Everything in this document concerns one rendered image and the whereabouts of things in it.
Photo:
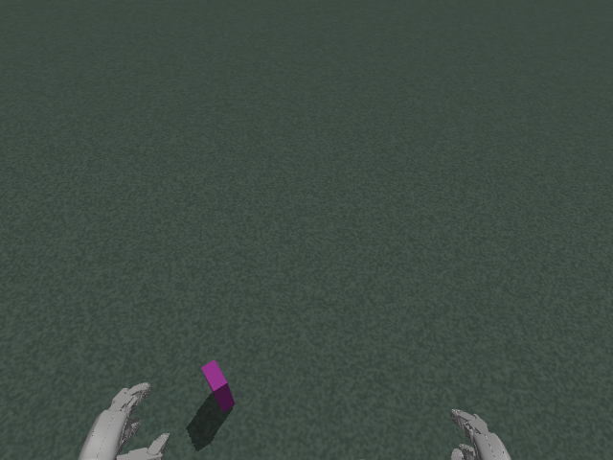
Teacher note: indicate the carton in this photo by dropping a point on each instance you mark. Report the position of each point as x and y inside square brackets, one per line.
[219, 385]

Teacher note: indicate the right robot hand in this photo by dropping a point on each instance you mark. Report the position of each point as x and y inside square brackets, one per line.
[487, 446]

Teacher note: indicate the left robot hand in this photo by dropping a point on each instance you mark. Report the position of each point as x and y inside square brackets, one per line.
[111, 430]

